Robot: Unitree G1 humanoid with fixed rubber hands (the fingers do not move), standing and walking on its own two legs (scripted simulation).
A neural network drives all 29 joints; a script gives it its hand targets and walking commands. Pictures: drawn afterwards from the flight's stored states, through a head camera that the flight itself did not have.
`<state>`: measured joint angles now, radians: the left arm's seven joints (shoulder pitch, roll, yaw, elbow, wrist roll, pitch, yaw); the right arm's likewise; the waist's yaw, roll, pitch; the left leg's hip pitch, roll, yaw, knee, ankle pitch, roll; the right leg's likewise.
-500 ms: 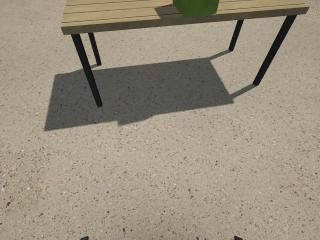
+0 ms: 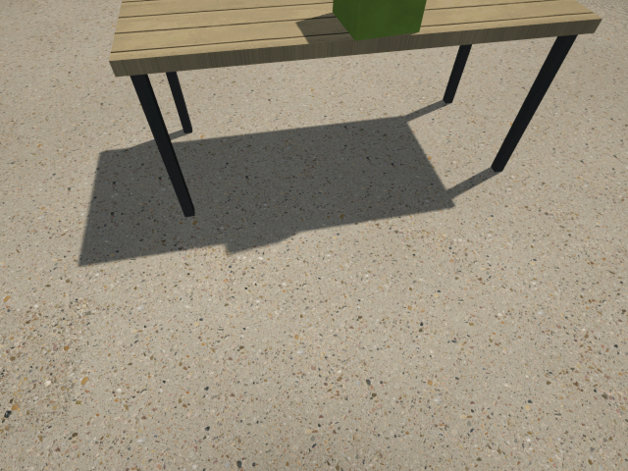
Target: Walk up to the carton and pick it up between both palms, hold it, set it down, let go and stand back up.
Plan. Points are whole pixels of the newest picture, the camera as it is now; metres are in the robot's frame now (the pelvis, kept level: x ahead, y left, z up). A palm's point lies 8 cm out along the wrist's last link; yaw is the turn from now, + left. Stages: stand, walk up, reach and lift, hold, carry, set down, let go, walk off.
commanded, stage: stand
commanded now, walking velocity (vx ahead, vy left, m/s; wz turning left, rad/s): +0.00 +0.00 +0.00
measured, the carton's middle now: out of the picture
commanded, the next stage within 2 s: walk up in 1.08 s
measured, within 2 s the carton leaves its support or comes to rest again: neither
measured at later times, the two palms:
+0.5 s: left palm out of the picture +0.00 +0.21 -0.15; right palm out of the picture +0.00 -0.20 -0.15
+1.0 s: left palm out of the picture -0.03 +0.20 -0.15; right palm out of the picture -0.03 -0.19 -0.15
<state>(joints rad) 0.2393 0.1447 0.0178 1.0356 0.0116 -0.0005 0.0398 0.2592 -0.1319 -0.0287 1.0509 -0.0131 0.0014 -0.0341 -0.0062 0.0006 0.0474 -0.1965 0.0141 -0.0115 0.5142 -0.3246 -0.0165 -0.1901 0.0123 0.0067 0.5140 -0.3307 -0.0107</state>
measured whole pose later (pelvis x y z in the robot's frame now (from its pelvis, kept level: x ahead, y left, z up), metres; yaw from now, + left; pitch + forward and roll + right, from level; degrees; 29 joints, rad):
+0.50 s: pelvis +0.02 +0.00 +0.00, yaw +0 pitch -1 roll +0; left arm 0.25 0.11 0.02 1.17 0.01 0.00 0.05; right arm 0.25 -0.10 -0.02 1.19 -0.01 0.00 -0.05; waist 0.00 -0.01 0.07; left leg -0.11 0.01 -0.01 0.47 -0.33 -0.01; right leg -0.11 0.01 0.01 0.46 -0.34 0.00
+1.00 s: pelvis +0.00 +0.00 +0.01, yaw +0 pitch -2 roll +0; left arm 0.29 0.09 0.01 1.19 0.01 0.00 0.05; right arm 0.28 -0.09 -0.01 1.20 -0.01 0.00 -0.05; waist 0.00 0.00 0.06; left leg -0.10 0.01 0.00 0.43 -0.29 -0.01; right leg -0.09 0.01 0.01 0.43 -0.30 0.00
